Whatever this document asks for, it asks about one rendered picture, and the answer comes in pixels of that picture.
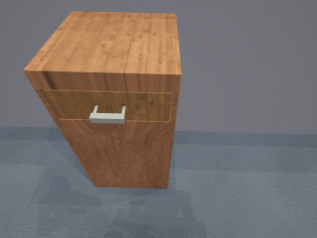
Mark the drawer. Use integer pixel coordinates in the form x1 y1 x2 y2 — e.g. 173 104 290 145
43 89 171 122

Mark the cabinet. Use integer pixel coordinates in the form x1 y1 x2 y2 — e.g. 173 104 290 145
23 11 181 189

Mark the handle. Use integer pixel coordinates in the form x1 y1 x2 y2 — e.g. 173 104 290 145
89 105 127 124

